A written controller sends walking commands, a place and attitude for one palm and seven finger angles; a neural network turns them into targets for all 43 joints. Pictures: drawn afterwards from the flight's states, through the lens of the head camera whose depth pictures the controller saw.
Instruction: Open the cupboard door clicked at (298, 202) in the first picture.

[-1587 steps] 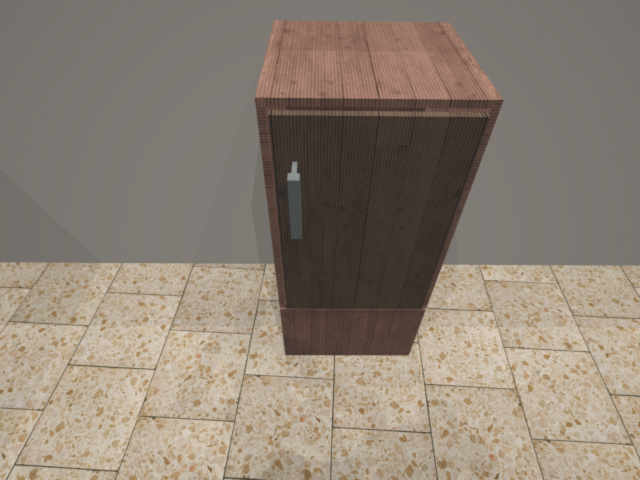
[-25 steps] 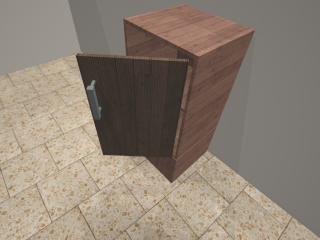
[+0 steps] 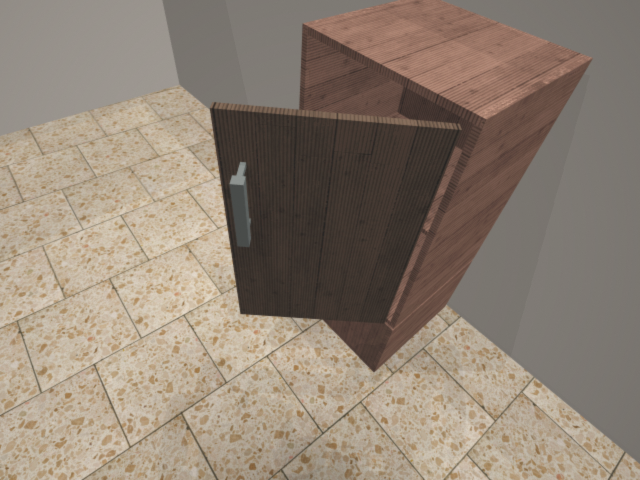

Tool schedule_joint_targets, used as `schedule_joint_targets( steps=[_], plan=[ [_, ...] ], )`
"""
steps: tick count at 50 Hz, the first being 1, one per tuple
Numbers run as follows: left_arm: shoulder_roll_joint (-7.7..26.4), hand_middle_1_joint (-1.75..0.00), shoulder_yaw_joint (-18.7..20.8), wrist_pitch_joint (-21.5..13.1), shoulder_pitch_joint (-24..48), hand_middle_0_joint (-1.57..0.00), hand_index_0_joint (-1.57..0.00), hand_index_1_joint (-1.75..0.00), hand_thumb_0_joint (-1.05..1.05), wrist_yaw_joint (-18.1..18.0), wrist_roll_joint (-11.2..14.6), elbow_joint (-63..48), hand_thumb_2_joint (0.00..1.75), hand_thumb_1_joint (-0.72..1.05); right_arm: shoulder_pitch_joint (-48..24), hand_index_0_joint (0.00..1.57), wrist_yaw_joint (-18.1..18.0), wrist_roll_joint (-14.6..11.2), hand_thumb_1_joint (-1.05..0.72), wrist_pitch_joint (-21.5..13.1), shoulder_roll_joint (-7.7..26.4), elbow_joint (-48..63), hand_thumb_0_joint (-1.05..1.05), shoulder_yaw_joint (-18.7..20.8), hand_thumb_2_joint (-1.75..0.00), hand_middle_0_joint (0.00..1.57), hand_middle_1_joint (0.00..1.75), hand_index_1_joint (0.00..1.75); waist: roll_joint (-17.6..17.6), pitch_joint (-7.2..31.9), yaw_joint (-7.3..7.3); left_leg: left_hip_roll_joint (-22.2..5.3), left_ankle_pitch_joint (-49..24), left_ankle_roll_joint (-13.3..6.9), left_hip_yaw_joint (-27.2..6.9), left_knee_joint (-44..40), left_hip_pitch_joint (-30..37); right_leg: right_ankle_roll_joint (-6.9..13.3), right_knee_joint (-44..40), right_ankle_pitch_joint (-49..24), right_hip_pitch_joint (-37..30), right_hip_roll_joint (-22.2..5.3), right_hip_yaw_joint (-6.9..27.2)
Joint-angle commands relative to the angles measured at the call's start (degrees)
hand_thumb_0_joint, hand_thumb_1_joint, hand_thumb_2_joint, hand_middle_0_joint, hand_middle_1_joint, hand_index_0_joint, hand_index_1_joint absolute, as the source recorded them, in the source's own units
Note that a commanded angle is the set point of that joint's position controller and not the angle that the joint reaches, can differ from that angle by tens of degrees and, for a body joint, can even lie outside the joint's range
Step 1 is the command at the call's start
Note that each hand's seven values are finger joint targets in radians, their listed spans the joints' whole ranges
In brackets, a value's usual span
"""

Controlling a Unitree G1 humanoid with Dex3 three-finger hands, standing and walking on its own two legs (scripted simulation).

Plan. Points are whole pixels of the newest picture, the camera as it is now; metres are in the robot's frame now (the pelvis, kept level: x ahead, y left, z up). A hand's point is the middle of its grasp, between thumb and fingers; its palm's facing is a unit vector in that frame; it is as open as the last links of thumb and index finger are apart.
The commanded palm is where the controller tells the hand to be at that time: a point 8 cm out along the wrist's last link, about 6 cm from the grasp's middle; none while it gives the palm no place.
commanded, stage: come to a stop and stand still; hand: left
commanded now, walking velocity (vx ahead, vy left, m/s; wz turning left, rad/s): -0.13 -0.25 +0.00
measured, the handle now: (243, 205) +0.55 +0.16 -0.01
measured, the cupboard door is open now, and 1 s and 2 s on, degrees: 47 47 47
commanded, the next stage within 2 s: look again from close up in 0.98 s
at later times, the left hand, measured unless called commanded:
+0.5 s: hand out of the picture +0.09 +0.16 -0.15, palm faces -0.02 -0.98 -0.22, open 7.4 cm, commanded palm none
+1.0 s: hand out of the picture -0.07 +0.12 -0.15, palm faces +0.02 -0.99 -0.15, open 7.4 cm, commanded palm none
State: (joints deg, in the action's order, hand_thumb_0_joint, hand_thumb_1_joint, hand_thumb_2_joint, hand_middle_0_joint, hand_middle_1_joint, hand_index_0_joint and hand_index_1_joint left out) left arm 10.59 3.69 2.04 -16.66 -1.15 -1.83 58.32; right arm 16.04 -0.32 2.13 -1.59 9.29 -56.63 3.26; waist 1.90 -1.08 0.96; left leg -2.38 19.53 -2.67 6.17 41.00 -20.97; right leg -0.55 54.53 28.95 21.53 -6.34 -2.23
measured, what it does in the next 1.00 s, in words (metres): steps on the spot: right foot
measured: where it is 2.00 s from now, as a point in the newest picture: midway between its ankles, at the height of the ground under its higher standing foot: outside the picture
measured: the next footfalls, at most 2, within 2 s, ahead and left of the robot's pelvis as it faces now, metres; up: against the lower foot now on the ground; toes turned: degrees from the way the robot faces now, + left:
right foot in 0.48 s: +0.03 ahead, -0.16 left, +0.00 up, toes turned -3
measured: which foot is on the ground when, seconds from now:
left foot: down 0.00-1.00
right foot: up 0.00-0.46, down 0.48-1.00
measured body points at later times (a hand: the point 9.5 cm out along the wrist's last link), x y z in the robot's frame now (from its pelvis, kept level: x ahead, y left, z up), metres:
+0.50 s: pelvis +0.00 -0.02 +0.01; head +0.02 -0.02 +0.46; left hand +0.09 +0.21 -0.13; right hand -0.01 -0.25 -0.15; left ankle +0.03 +0.09 -0.72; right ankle +0.00 -0.15 -0.72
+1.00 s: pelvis -0.03 -0.03 +0.02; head -0.03 -0.03 +0.47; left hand -0.07 +0.18 -0.14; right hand -0.05 -0.24 -0.14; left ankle +0.01 +0.08 -0.72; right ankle -0.01 -0.15 -0.72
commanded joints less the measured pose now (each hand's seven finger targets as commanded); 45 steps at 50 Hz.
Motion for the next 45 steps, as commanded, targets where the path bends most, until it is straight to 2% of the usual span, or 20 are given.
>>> schedule_joint_targets(
  steps=[1,3,4,7,9,13,19,21,22,23,24,25,26,28,30,32,34,38,40,45],
  plan=[
    [-0.09,-0.3,-0.8,-2.27,-2.31,-0.2,-0.2,-0.3,0.0,-0.18,0.71,-2.79,0.9,0.9,2.87,0.2,-1.83,-0.31,-0.9,-1.8,6.3,0.44,0.0,-0.65,-0.9,0.2,0.3,0.3,-5.65,-1.31,-1.69,-14.8,-32.05,-5.9,-16.72,-25.06,8.11,-0.95,2.23,-8.42,5.87,-0.46,3.26],
    [0.21,-0.3,-1.41,-1.66,-3.53,-0.2,-0.2,-0.3,0.0,-0.47,1.04,-1.58,0.9,0.9,2.62,0.2,-2.51,-0.69,-0.9,-1.73,6.45,-0.49,0.0,-0.85,-0.9,0.2,0.3,0.3,-8.97,2.06,-1.39,-13.92,-52.89,-5.48,-10.35,-20.97,14.56,-1.44,-5.63,-8.55,1.51,1.12,1.94],
    [0.88,-0.3,-1.32,-1.14,-2.79,-0.2,-0.2,-0.3,0.0,-0.46,0.98,-1.97,0.9,0.9,3.73,0.2,-2.75,-0.76,-0.9,-1.19,7.54,-0.95,0.0,-0.44,-0.9,0.2,0.3,0.3,-8.47,2.94,-0.37,-14.72,-57.12,-5.49,-9.72,-19.75,16.93,-1.34,-7.04,-8.28,0.77,2.18,1.14],
    [2.13,-0.3,-0.63,0.3,0.51,-0.2,-0.2,-0.3,0.0,-0.28,0.62,-4.12,0.9,0.9,5.8,0.2,-3.45,-0.69,-0.9,0.35,9.71,-2.05,0.0,0.95,-0.9,0.2,0.3,0.3,-5.55,1.5,1.21,-17.78,-57.02,-7.41,-11.64,-19.33,19.64,-0.88,-3.47,-6.05,4.57,3.82,1.74],
    [2.57,-0.3,-0.19,0.79,2.42,-0.2,-0.2,-0.3,0.0,-0.2,0.42,-5.58,0.9,0.9,5.39,0.2,-3.7,-0.57,-0.9,0.61,9.83,-2.02,0.0,1.23,-0.9,0.2,0.3,0.3,-6.59,0.19,1.49,-18.57,-56.87,-7.83,-11.76,-19.39,19.68,-0.94,-0.81,-5.22,7.08,4.05,3.05],
    [2.75,-0.3,0.22,1.52,3.62,-0.2,-0.2,-0.3,0.0,-0.14,0.5,-6.8,0.9,0.9,2.75,0.2,-3.67,-0.56,-0.9,0.8,9.03,-1.29,0.0,1.4,-0.9,0.2,0.3,0.3,-8.54,0.24,0.72,-17.49,-49.59,-7.72,-10.35,-19.94,16.25,-1.24,0.33,-6.07,5.68,4.08,4.01],
    [1.23,-0.3,-0.24,0.46,3.42,-0.2,-0.2,-0.3,0.0,-0.26,0.75,-6.69,0.9,0.9,2.0,0.2,-2.59,-0.4,-0.9,1.54,9.55,-1.58,0.0,1.99,-0.9,0.2,0.3,0.3,-10.54,2.38,0.64,-15.1,-36.99,-6.56,-10.87,-18.98,13.28,-0.21,-17.68,-7.38,-5.67,4.57,-0.1],
    [1.66,-0.3,-0.18,-0.25,0.4,-0.2,-0.2,-0.3,0.0,-0.53,0.72,-5.3,0.9,0.9,1.77,0.2,-2.21,-0.95,-0.9,1.78,8.86,-1.78,0.0,2.02,-0.9,0.2,0.3,0.3,-7.74,3.12,-0.87,-12.01,-27.36,-3.67,-9.64,-15.89,9.38,0.05,-29.23,-18.0,-13.64,4.63,-1.09],
    [3.33,-0.3,-0.05,-0.76,-0.67,-0.2,-0.2,-0.3,0.0,-0.83,0.58,-4.92,0.9,0.9,2.09,0.2,-1.89,-1.3,-0.9,1.79,6.97,-1.76,0.0,1.75,-0.9,0.2,0.3,0.3,-3.08,2.73,-1.03,-8.43,-18.01,-0.77,-7.4,-12.46,5.66,1.03,-33.77,-23.83,-17.13,1.29,2.69],
    [6.1,-0.3,0.0,-1.33,-0.39,-0.2,-0.2,-0.3,0.0,-1.38,0.41,-4.54,0.9,0.9,2.36,0.2,-1.58,-1.69,-0.9,2.03,3.27,-1.22,0.0,0.99,-0.9,0.2,0.3,0.3,5.88,1.06,-0.19,-2.78,-4.63,2.26,-2.53,-8.64,-0.15,4.27,-34.64,-34.8,-18.23,-6.93,10.83],
    [7.57,-0.3,-0.25,-1.68,-0.39,-0.2,-0.2,-0.3,0.0,-1.42,0.71,-4.38,0.9,0.9,0.83,0.2,-1.48,-1.59,-0.9,2.75,1.68,-0.67,0.0,0.45,-0.9,0.2,0.3,0.3,6.92,-1.15,-0.39,-0.38,5.87,3.49,-1.92,-5.42,0.76,7.98,-35.83,-37.35,-11.72,-12.13,12.38],
    [7.23,-0.3,-0.31,-1.89,0.79,-0.2,-0.2,-0.3,0.0,-1.43,0.57,-4.62,0.9,0.9,-0.04,0.2,-1.43,-1.49,-0.9,3.7,1.31,-0.95,0.0,0.51,-0.9,0.2,0.3,0.3,8.19,0.66,-0.46,-0.35,8.38,3.62,-3.07,-1.06,3.14,9.78,-37.89,-30.83,-7.77,-11.04,13.39],
    [6.97,-0.3,-0.32,-1.92,2.89,-0.2,-0.2,-0.3,0.0,-1.52,0.6,-4.63,0.9,0.9,0.06,0.2,-1.34,-1.36,-0.9,4.05,1.64,-1.36,0.0,0.48,-0.9,0.2,0.3,0.3,10.81,-0.22,0.1,-0.52,7.79,3.47,-4.07,1.15,3.32,10.03,-38.94,-25.1,-5.82,-9.73,13.28],
    [5.03,-0.3,-0.74,-1.97,5.39,-0.2,-0.2,-0.3,0.0,-1.52,0.72,-4.59,0.9,0.9,2.54,0.2,-1.18,-1.31,-0.9,3.69,1.62,-3.3,0.0,0.28,-0.9,0.2,0.3,0.3,8.08,-1.25,1.7,-0.55,3.03,3.52,-4.03,-0.52,5.36,9.02,-37.67,-23.48,-5.1,-6.39,10.02],
    [4.69,-0.3,-0.84,-1.82,5.28,-0.2,-0.2,-0.3,0.0,-1.3,1.11,-4.06,0.9,0.9,5.01,0.2,-1.22,-1.33,-0.9,3.14,1.23,-5.13,0.0,-0.12,-0.9,0.2,0.3,0.3,4.3,-1.82,2.12,-0.89,-4.76,3.52,-3.94,-10.55,10.54,6.67,-35.08,-17.85,-2.45,-4.32,8.15],
    [2.8,-0.3,-1.32,-1.69,3.09,-0.2,-0.2,-0.3,0.0,-0.96,1.48,-3.13,0.9,0.9,3.9,0.2,-1.43,-1.12,-0.9,2.12,2.84,-5.56,0.0,-0.64,-0.9,0.2,0.3,0.3,-2.73,-4.27,0.31,-4.63,-8.7,2.09,-8.8,-19.22,8.86,3.03,-33.69,-13.51,-3.22,0.7,6.2],
    [2.57,-0.3,-1.4,-1.25,1.12,-0.2,-0.2,-0.3,0.0,-1.0,1.07,-1.65,0.9,0.9,0.76,0.2,-1.13,-1.09,-0.9,1.89,3.7,-5.62,0.0,-0.63,-0.9,0.2,0.3,0.3,-7.49,-6.42,-1.22,-5.28,1.73,1.43,-11.5,-24.35,1.34,1.37,-33.42,-11.54,-8.29,2.09,5.01],
    [1.9,-0.3,-2.05,-2.11,-2.96,-0.2,-0.2,-0.3,0.0,-0.96,0.99,0.9,0.9,0.9,0.76,0.2,-1.11,-1.35,-0.9,1.5,3.61,-6.1,0.0,-0.78,-0.9,0.2,0.3,0.3,-4.25,-3.59,-1.83,-4.33,1.06,1.42,-10.36,-24.91,3.24,1.27,-34.48,-15.79,-11.42,1.53,5.13],
    [1.97,-0.3,-2.2,-2.36,-3.28,-0.2,-0.2,-0.3,0.0,-0.99,1.0,1.4,0.9,0.9,2.0,0.2,-1.08,-1.42,-0.9,1.63,3.27,-6.58,0.0,-0.87,-0.9,0.2,0.3,0.3,-1.55,-3.19,-1.16,-3.55,0.17,1.65,-9.08,-23.85,5.15,1.2,-36.18,-13.03,-9.65,0.86,5.71],
    [1.43,-0.3,-2.31,-2.67,-5.33,-0.2,-0.2,-0.3,0.0,-1.15,0.85,2.54,0.9,0.9,3.7,0.2,-1.07,-1.43,-0.9,1.86,2.29,-7.62,0.0,-1.08,-0.9,0.2,0.3,0.3,-0.21,-4.68,-0.51,-2.64,-0.67,1.75,-7.68,-22.71,7.14,1.22,-38.22,-8.6,-5.68,0.53,6.51]
  ],
)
